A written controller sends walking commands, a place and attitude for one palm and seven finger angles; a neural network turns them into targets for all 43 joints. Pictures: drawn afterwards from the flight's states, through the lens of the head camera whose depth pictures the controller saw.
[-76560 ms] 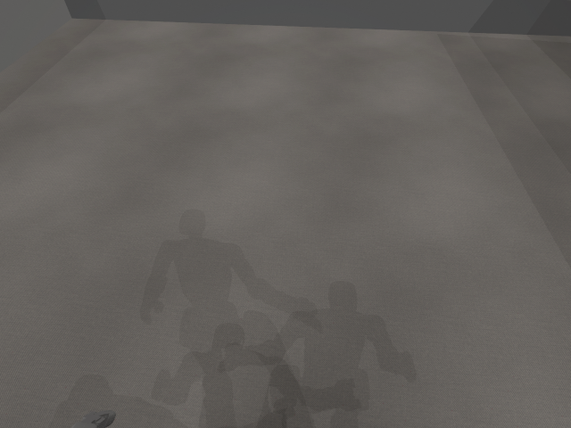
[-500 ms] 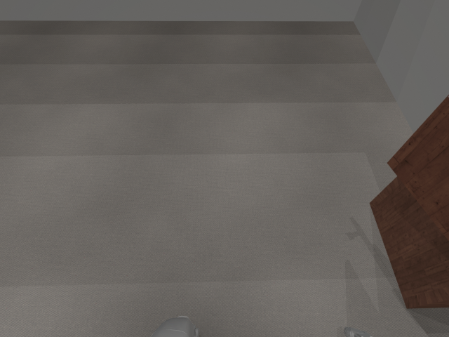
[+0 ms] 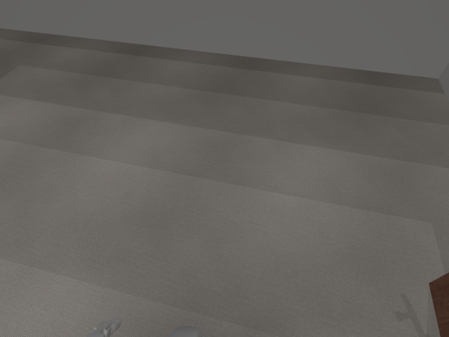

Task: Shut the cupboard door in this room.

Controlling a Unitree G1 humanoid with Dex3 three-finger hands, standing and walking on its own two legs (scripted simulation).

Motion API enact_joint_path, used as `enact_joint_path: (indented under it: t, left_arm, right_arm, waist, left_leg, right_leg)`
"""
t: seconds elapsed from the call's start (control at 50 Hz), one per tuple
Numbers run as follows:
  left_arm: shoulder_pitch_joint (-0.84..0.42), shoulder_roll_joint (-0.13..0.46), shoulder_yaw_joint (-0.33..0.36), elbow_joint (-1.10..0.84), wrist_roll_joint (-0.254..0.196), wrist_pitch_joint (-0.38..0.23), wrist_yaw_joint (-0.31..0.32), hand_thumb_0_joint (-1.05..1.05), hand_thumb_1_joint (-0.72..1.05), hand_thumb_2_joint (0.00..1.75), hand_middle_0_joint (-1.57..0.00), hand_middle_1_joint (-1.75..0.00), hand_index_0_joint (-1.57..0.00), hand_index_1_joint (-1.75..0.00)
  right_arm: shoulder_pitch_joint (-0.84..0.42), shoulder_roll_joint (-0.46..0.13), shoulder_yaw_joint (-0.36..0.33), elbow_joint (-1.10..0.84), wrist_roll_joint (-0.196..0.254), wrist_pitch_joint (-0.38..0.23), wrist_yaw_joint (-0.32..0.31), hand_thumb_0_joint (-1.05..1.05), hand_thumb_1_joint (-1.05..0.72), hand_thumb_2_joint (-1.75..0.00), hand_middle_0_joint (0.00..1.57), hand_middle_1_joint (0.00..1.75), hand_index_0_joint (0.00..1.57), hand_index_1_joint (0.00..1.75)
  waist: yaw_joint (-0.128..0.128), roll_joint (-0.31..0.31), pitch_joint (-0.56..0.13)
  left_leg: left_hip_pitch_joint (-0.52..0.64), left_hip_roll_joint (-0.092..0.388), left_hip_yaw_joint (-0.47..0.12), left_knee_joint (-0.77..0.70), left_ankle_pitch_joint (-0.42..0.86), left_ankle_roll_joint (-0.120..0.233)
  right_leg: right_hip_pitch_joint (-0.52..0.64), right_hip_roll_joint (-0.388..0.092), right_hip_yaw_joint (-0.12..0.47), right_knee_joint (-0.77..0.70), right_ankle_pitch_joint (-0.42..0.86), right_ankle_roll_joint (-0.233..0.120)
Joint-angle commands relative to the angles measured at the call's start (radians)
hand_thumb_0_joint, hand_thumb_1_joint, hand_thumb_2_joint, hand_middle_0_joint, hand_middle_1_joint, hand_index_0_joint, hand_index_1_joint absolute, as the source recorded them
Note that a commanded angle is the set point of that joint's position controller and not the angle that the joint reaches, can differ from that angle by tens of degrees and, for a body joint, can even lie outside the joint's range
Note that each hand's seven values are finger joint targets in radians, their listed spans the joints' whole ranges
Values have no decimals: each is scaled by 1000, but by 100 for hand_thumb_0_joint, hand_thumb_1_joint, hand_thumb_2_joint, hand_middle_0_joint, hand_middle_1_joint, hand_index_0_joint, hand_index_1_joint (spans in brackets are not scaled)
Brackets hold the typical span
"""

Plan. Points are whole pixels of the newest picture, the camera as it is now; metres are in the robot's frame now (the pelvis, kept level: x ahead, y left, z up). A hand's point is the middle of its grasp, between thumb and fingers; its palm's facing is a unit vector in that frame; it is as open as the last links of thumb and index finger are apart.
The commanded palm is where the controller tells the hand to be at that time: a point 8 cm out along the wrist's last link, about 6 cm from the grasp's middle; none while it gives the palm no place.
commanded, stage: walk to a spot facing it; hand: left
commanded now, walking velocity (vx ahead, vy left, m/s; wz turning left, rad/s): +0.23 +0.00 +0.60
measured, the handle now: out of the picture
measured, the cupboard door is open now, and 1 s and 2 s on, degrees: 17 17 17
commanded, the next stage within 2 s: turn to face it in 0.20 s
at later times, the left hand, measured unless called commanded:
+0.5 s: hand out of the picture +0.11 +0.27 -0.18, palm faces +0.27 -0.94 -0.22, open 7.4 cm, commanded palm none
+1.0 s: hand (104, 274) +0.28 +0.30 -0.18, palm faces -0.01 -0.98 -0.20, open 7.4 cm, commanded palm none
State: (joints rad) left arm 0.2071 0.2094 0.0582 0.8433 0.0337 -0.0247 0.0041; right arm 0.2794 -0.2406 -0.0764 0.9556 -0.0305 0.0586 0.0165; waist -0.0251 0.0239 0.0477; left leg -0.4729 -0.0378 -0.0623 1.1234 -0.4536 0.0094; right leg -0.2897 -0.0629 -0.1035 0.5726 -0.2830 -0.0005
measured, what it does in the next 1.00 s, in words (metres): walks ahead: left foot, then right foot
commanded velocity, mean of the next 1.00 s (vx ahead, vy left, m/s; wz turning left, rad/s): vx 0.03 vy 0.00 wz -0.28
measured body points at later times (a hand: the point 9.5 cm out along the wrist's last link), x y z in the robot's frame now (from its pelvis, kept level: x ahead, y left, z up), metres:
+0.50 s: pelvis +0.13 +0.07 +0.00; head +0.17 +0.10 +0.45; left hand +0.09 +0.32 -0.16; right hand +0.30 -0.14 -0.13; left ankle +0.14 +0.15 -0.73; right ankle +0.18 -0.09 -0.68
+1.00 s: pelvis +0.21 +0.11 +0.00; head +0.26 +0.13 +0.44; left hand +0.28 +0.35 -0.16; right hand +0.28 -0.16 -0.13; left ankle +0.23 +0.22 -0.73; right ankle +0.22 -0.04 -0.72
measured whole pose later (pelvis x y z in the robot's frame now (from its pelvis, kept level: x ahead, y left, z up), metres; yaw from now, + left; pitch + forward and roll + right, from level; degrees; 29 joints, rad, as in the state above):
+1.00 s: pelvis +0.21 +0.11 +0.00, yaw -5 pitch +1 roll -1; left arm 0.22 0.22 0.09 0.94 0.02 0.07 0.00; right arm 0.18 -0.21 -0.04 0.89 -0.02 0.01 -0.03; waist 0.01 -0.03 0.08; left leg -0.32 0.04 0.03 0.61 -0.29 0.00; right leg -0.37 0.04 0.09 0.70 -0.40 0.02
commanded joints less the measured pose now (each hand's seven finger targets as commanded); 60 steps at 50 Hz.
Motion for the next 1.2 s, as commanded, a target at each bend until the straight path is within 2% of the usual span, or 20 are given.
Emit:
enact_joint_path:
  t: [0.0, 0.08, 0.18, 0.24, 0.26, 0.28, 0.3, 0.36, 0.42, 0.6, 0.64, 0.66, 0.7, 0.78, 0.9, 0.92, 0.94, 0.96, 1.06, 1.18]
  left_arm:
    - [35, 128, 38, -23, -5, -34, 14, 0, 90, 90, -20, -30, -20, -30]
    - [129, 130, 37, 36, -5, -39, 18, 0, 90, 90, -20, -30, -20, -30]
    - [163, 173, 49, 60, -3, -29, 18, 0, 90, 90, -20, -30, -20, -30]
    - [132, 199, 58, 48, -13, -23, 11, 0, 90, 90, -20, -30, -20, -30]
    - [143, 146, 53, 13, -21, -14, -3, 0, 90, 90, -20, -30, -20, -30]
    - [73, 102, 28, -51, -19, -9, -4, 0, 90, 90, -20, -30, -20, -30]
    - [32, 107, 27, -64, -12, -4, 8, 0, 90, 90, -20, -30, -20, -30]
    - [58, 60, 14, 30, -6, 18, 8, 0, 90, 90, -20, -30, -20, -30]
    - [152, 17, -6, 106, -11, 39, 8, 0, 90, 90, -20, -30, -20, -30]
    - [130, 33, 23, 82, -2, 56, -9, 0, 90, 90, -20, -30, -20, -30]
    - [174, 94, 38, 80, 4, 37, -7, 0, 90, 90, -20, -30, -20, -30]
    - [169, 170, 49, 76, 11, 23, -1, 0, 90, 90, -20, -30, -20, -30]
    - [194, 193, 62, 81, -1, 16, 20, 0, 90, 90, -20, -30, -20, -30]
    - [88, 152, 63, 44, -3, 29, 31, 0, 90, 90, -20, -30, -20, -30]
    - [-31, 169, 68, 11, -13, 55, 11, 0, 90, 90, -20, -30, -20, -30]
    - [-39, 120, 59, -11, -20, 61, 5, 0, 90, 90, -20, -30, -20, -30]
    - [-15, 70, 46, -37, -27, 65, -6, 0, 90, 90, -20, -30, -20, -30]
    - [-38, 108, 49, -50, -16, 66, -11, 0, 90, 90, -20, -30, -20, -30]
    - [-74, 96, 44, -28, -16, 80, -36, 0, 90, 90, -20, -30, -20, -30]
    - [-168, 86, 26, -65, -14, 80, -44, 0, 90, 90, -20, -30, -20, -30]
  right_arm:
    - [-66, -36, -12, -104, 1, -39, 26, 0, -90, -90, 20, 30, 20, 30]
    - [-119, -2, 3, -110, 7, -35, 32, 0, -90, -90, 20, 30, 20, 30]
    - [-183, -1, 15, -139, 11, -49, 41, 0, -90, -90, 20, 30, 20, 30]
    - [21, -91, -8, -95, 1, -65, 31, 0, -90, -90, 20, 30, 20, 30]
    - [135, -223, -42, -77, -10, -72, 18, 0, -90, -90, 20, 30, 20, 30]
    - [223, -297, -54, -55, -2, -70, -1, 0, -90, -90, 20, 30, 20, 30]
    - [204, -286, -46, -50, 5, -70, -12, 0, -90, -90, 20, 30, 20, 30]
    - [-13, -118, 9, -92, 2, -83, -43, 0, -90, -90, 20, 30, 20, 30]
    - [-65, -77, 31, -64, 5, -93, -55, 0, -90, -90, 20, 30, 20, 30]
    - [-136, -110, -3, -59, 5, -39, -50, 0, -90, -90, 20, 30, 20, 30]
    - [-132, -80, -5, -69, 14, -38, -44, 0, -90, -90, 20, 30, 20, 30]
    - [-103, -28, -1, -83, 22, -39, -40, 0, -90, -90, 20, 30, 20, 30]
    - [-156, -29, 9, -118, 20, -29, -46, 0, -90, -90, 20, 30, 20, 30]
    - [-159, -25, 15, -110, 22, -40, -45, 0, -90, -90, 20, 30, 20, 30]
    - [15, -33, 14, -81, 25, -51, -53, 0, -90, -90, 20, 30, 20, 30]
    - [47, -94, 4, -82, 18, -62, -55, 0, -90, -90, 20, 30, 20, 30]
    - [46, -201, -13, -101, -1, -65, -59, 0, -90, -90, 20, 30, 20, 30]
    - [45, -214, -13, -118, -5, -61, -59, 0, -90, -90, 20, 30, 20, 30]
    - [-17, -152, 8, -128, -5, -67, -68, 0, -90, -90, 20, 30, 20, 30]
    - [63, -170, -6, -90, -3, -61, -59, 0, -90, -90, 20, 30, 20, 30]
  waist:
    - [5, -177, 18]
    - [31, -195, -1]
    - [55, -213, -17]
    - [-62, -96, -141]
    - [-114, 180, -239]
    - [-146, 279, -279]
    - [-128, 113, -255]
    - [-25, 133, -80]
    - [32, 103, -109]
    - [59, 60, 22]
    - [73, -72, -2]
    - [60, -266, -30]
    - [85, -321, -107]
    - [57, -112, -162]
    - [-23, -144, -112]
    - [-29, 27, -124]
    - [-19, 321, -93]
    - [-32, 225, -64]
    - [18, 136, -68]
    - [-25, 179, -85]
  left_leg:
    - [-204, 100, 32, 106, 167, -27]
    - [-192, 98, 112, -101, 139, -34]
    - [-52, 68, 198, -392, 119, -1]
    - [372, 14, 211, -614, 228, 33]
    - [613, 260, -149, -654, 355, 142]
    - [696, 472, -445, -747, 559, 267]
    - [591, 497, -395, -764, 432, 269]
    - [286, 363, -171, -820, 365, 175]
    - [280, 315, -8, -808, 546, 157]
    - [201, 339, 116, -692, 307, 111]
    - [186, 224, 209, -477, 222, 29]
    - [54, 95, 266, -283, -29, -23]
    - [-97, 50, 70, -12, -189, -42]
    - [-55, 78, 46, -93, -57, -59]
    - [309, 48, 90, -657, 230, -59]
    - [398, 179, -53, -790, 227, -24]
    - [412, 434, -303, -874, 283, 90]
    - [299, 518, -349, -884, 229, 170]
    - [409, 368, -15, -753, 773, 133]
    - [454, 375, 96, -710, 850, 116]
  right_leg:
    - [115, -271, 131, -381, -52, -76]
    - [254, -270, -32, -291, 406, -76]
    - [295, -310, -96, -181, 557, -64]
    - [135, -275, -172, 165, 497, -10]
    - [-148, -145, -193, 472, 35, 55]
    - [-382, -40, -65, 685, -403, 70]
    - [-388, -61, 42, 730, -356, 43]
    - [-294, -96, 105, 632, -152, 43]
    - [-143, -56, 93, 400, -93, 44]
    - [7, 39, 17, 62, 65, 30]
    - [48, -39, 197, -104, 320, -21]
    - [129, -227, 447, -199, 530, -120]
    - [236, -284, 617, -256, 602, -256]
    - [248, -189, 422, -172, 566, -216]
    - [-21, -79, 375, -91, 325, -96]
    - [-137, 18, 301, 14, 105, -40]
    - [-283, 127, 161, 225, -260, 18]
    - [-252, 85, 154, 399, -323, 22]
    - [-282, 37, 107, 527, -183, 58]
    - [-178, 47, 38, 288, -149, 42]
